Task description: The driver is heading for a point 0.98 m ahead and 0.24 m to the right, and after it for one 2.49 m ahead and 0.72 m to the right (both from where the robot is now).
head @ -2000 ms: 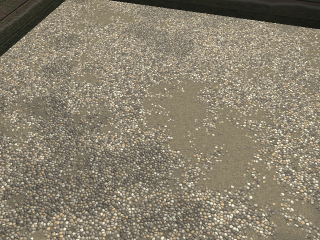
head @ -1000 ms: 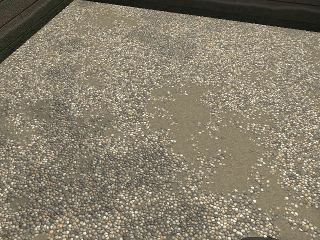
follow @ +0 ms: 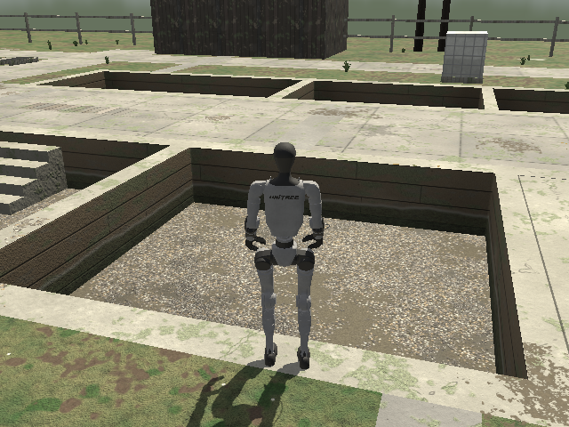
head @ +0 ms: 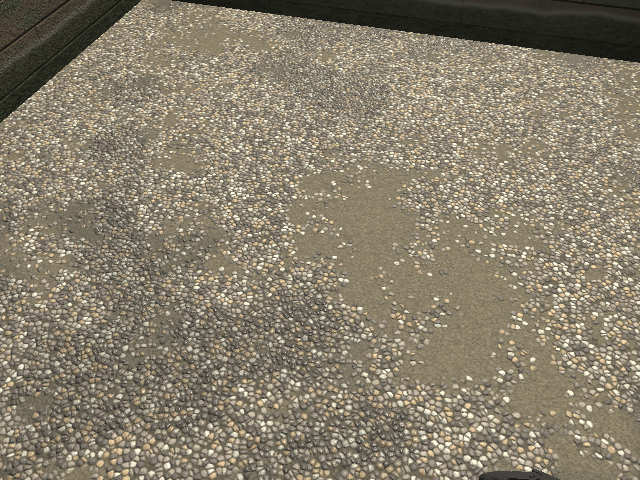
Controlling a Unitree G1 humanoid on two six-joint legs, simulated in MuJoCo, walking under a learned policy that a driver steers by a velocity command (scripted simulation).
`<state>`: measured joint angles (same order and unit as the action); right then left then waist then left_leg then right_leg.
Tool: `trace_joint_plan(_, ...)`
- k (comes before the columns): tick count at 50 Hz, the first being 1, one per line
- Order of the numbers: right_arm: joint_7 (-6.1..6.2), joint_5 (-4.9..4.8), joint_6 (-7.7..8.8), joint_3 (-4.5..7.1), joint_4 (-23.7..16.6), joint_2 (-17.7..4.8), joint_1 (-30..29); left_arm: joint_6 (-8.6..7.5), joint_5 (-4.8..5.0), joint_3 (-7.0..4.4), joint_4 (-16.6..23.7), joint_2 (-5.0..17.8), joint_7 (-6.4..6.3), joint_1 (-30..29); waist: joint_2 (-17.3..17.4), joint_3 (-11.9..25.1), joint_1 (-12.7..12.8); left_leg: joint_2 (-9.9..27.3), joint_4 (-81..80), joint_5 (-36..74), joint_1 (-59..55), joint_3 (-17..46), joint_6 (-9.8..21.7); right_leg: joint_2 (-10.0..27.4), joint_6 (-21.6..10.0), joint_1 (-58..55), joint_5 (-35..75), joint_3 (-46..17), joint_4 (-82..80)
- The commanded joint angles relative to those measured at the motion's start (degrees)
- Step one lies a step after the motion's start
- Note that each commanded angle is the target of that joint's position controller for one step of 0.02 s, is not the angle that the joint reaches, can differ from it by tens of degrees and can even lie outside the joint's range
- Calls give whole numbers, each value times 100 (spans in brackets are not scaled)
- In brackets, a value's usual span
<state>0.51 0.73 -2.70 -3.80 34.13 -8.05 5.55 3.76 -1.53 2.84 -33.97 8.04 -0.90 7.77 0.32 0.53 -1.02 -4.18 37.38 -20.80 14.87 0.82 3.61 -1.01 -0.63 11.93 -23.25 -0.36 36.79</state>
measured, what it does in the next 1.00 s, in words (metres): stands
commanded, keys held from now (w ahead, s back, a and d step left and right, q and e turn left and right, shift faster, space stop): w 0.26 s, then no key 0.74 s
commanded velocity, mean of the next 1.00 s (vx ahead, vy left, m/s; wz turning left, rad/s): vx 0.24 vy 0.00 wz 0.00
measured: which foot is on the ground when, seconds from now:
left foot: down 0.00-1.00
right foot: down 0.00-1.00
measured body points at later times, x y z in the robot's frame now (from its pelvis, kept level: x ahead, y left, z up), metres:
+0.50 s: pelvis +0.00 +0.00 +0.02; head +0.00 +0.00 +0.47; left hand +0.19 +0.19 -0.08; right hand +0.19 -0.19 -0.07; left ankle -0.01 +0.08 -0.72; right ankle -0.04 -0.11 -0.72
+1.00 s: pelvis +0.00 -0.01 +0.03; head +0.00 +0.00 +0.48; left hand +0.13 +0.22 -0.09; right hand +0.12 -0.23 -0.09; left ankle -0.01 +0.08 -0.72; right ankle -0.04 -0.11 -0.72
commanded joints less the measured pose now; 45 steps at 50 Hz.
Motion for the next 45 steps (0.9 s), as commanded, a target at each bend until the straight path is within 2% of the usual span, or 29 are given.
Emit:
trace_joint_plan(1,54,-32,80,96,-532,-344,-534,-124,-5,-77,485,295,-10,-375,73,328,58,549,-787,1196,192,663,93,193,-112,-261,925,-262,-419)
trace_joint_plan(2,-30,8,97,90,-664,-320,-787,-75,18,-88,626,386,-7,-652,-38,49,-60,554,-537,2157,252,460,81,330,-122,-36,1978,-392,-388)
trace_joint_plan(3,-57,60,111,98,-614,-316,-624,-56,3,-121,611,430,-5,-610,-77,307,-88,549,-493,2281,154,424,75,367,-132,-155,2145,-432,-345)
trace_joint_plan(4,24,-2,107,96,-459,-333,-300,-106,-8,-113,469,349,-15,-294,-2,729,34,539,-689,1375,35,588,78,224,-112,-461,1110,-276,-348)
trace_joint_plan(5,45,-28,92,96,-502,-344,-470,-116,-5,-83,493,297,-11,-345,69,409,63,539,-760,1256,161,628,81,191,-104,-306,984,-256,-393)
trace_joint_plan(6,54,-32,81,96,-534,-343,-530,-124,-5,-77,485,294,-10,-376,74,329,57,552,-785,1193,192,657,92,191,-111,-256,924,-264,-417)
trace_joint_plan(7,-29,8,98,90,-665,-319,-784,-75,18,-87,627,385,-7,-653,-38,49,-61,557,-534,2155,252,455,80,328,-121,-31,1978,-394,-386)
trace_joint_plan(8,-57,61,112,98,-615,-315,-620,-56,3,-120,611,429,-5,-611,-77,308,-89,552,-490,2280,154,419,75,364,-132,-150,2146,-434,-343)
trace_joint_plan(9,24,-2,107,96,-461,-332,-296,-106,-8,-112,469,349,-15,-294,-2,730,33,541,-686,1374,34,582,78,222,-112,-457,1110,-279,-345)
trace_joint_plan(10,45,-28,93,96,-503,-343,-466,-117,-5,-82,493,296,-10,-346,69,410,62,542,-757,1255,161,622,81,189,-104,-302,984,-258,-391)
trace_joint_plan(11,55,-32,82,96,-535,-342,-526,-124,-5,-76,485,293,-9,-376,74,329,57,555,-782,1192,191,651,92,189,-111,-252,924,-266,-415)
trace_joint_plan(12,-29,9,99,90,-667,-318,-780,-75,17,-87,627,385,-6,-654,-37,49,-61,559,-531,2155,252,449,80,326,-121,-27,1980,-396,-384)
trace_joint_plan(13,-56,61,112,98,-616,-314,-617,-56,2,-119,611,429,-4,-611,-76,308,-89,554,-486,2280,153,413,74,362,-132,-146,2148,-436,-340)
trace_joint_plan(14,24,-4,107,89,-433,-323,-228,-103,-10,-104,446,340,-13,-236,-1,756,32,563,-729,1302,11,607,85,233,-119,-464,1027,-302,-388)
trace_joint_plan(15,45,-33,91,82,-446,-328,-358,-110,-9,-68,447,281,-4,-248,66,385,63,580,-863,1115,147,683,94,206,-118,-299,811,-307,-503)
trace_joint_plan(16,-30,19,109,69,-595,-295,-658,-66,-4,-56,590,328,0,-556,-3,16,-53,597,-681,2028,193,545,95,352,-125,6,1806,-455,-533)
trace_joint_plan(17,-59,62,120,60,-521,-249,-489,-55,-24,-64,551,327,6,-508,-34,290,-88,653,-762,2111,-14,585,98,392,-130,-87,1858,-497,-577)
trace_joint_plan(20,-80,52,144,21,-375,-202,-421,-46,-45,-18,480,239,18,-437,1,347,-52,780,-1201,2239,-225,745,54,446,-46,-235,1757,-562,-1028)
trace_joint_plan(25,-94,5,168,107,-66,-395,-193,-46,-10,-94,238,423,35,-200,2,330,-11,883,-1765,2442,-589,848,58,537,-64,-605,1972,-665,-1604)
trace_joint_plan(32,-114,-60,187,208,181,-442,-61,-49,54,-160,86,466,57,-65,-6,404,2,949,-2054,2468,-862,827,110,613,-91,-735,2006,-669,-1929)
trace_joint_plan(41,-82,-64,140,307,330,-566,77,-26,62,-200,62,587,30,81,-23,381,-13,970,-2056,2620,-947,777,131,642,-113,-662,2211,-635,-1987)
trace_joint_plan(42,-128,98,94,226,477,-821,790,-20,-138,-129,69,803,-22,516,-222,396,90,1047,-2200,2990,-945,1070,436,529,-422,-872,2107,-722,-1973)
trace_joint_plan(43,-148,55,88,253,509,-869,731,-16,-149,-127,42,761,-32,578,-71,242,148,1074,-2193,3128,-966,1020,487,564,-479,-770,2127,-723,-1993)
trace_joint_plan(45,-168,79,89,205,395,-821,594,-20,-125,-88,76,816,-33,580,85,248,135,1032,-2175,3024,-1005,966,475,584,-502,-673,2050,-751,-2000)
